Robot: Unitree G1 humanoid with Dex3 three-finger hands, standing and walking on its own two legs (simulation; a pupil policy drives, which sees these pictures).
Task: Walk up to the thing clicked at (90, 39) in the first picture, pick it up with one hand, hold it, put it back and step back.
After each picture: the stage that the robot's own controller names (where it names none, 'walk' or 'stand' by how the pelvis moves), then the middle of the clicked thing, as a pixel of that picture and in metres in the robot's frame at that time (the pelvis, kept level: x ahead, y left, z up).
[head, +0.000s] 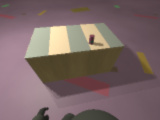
stand; (91, 39) +0.95 +0.01 -0.10
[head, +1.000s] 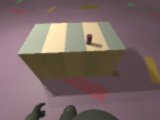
rise first; (89, 39) +0.86 +0.06 -0.07
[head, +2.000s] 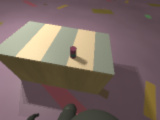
rise first; (73, 52) +0.60 +0.22 -0.07
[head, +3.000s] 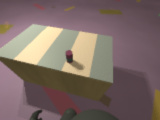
stand; (69, 56) +0.55 +0.21 -0.06
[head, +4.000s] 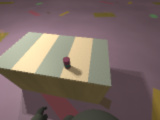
stand; (67, 63) +0.51 +0.23 -0.09
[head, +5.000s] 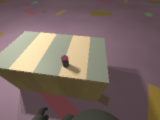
stand; (65, 61) +0.53 +0.24 -0.10
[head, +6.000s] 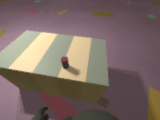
stand; (65, 62) +0.51 +0.24 -0.10
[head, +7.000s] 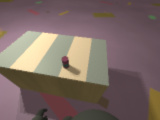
stand; (65, 62) +0.52 +0.24 -0.10
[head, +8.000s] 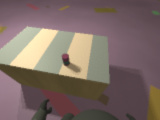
rise first; (66, 59) +0.53 +0.23 -0.10
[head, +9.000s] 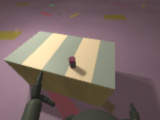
rise first; (72, 62) +0.53 +0.21 -0.09
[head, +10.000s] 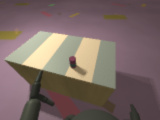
go down; (72, 62) +0.53 +0.21 -0.09
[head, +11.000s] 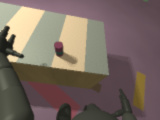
go down; (59, 49) +0.54 +0.20 -0.05
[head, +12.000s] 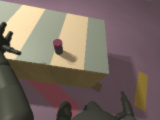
approach; (58, 47) +0.55 +0.21 -0.03
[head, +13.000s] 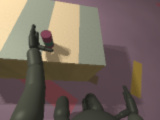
close in; (47, 40) +0.56 +0.22 +0.01
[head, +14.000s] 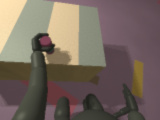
lift; (47, 45) +0.52 +0.21 +0.01
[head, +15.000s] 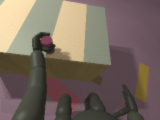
lift; (48, 45) +0.50 +0.23 +0.02
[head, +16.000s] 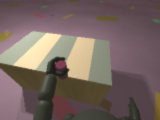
lift; (62, 70) +0.32 +0.18 +0.10
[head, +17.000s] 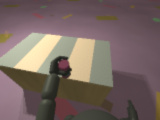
hold; (65, 69) +0.32 +0.17 +0.10
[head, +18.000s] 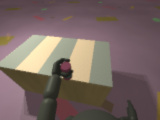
hold; (66, 71) +0.33 +0.16 +0.09
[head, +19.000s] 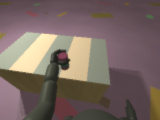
crouch; (64, 61) +0.40 +0.18 +0.08
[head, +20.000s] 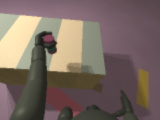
lower; (50, 45) +0.51 +0.22 +0.07
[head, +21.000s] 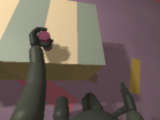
lower; (46, 41) +0.54 +0.21 +0.01
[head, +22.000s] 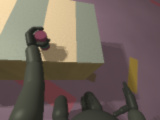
lower; (43, 41) +0.54 +0.22 +0.02
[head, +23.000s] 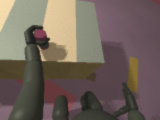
lower; (42, 40) +0.54 +0.22 +0.02
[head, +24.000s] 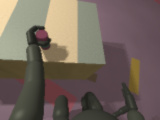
lower; (43, 40) +0.54 +0.22 +0.02
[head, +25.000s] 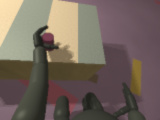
open; (49, 42) +0.54 +0.20 +0.02
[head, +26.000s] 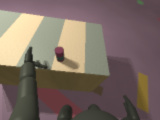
sink last; (59, 54) +0.50 +0.19 -0.02
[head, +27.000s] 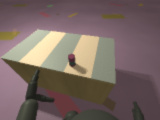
stand; (72, 60) +0.53 +0.20 -0.05
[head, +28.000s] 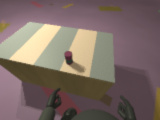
stand; (68, 58) +0.51 +0.20 -0.04
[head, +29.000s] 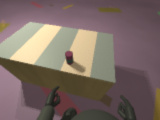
stand; (69, 58) +0.51 +0.19 -0.03
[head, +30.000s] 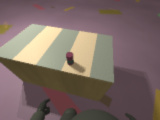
stand; (70, 58) +0.52 +0.20 -0.05
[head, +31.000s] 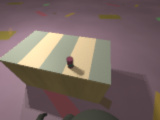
walk; (70, 62) +0.53 +0.21 -0.10
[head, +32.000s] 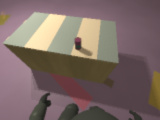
walk; (78, 43) +0.67 +0.16 -0.08
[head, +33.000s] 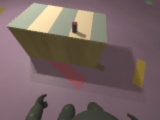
walk; (74, 27) +0.95 +0.22 -0.08
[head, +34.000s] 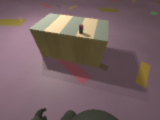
stand; (81, 29) +1.15 +0.21 -0.08
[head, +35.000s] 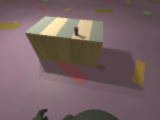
stand; (76, 31) +1.14 +0.24 -0.10
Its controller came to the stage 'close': yes
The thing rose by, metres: 0.21
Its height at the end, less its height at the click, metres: +0.00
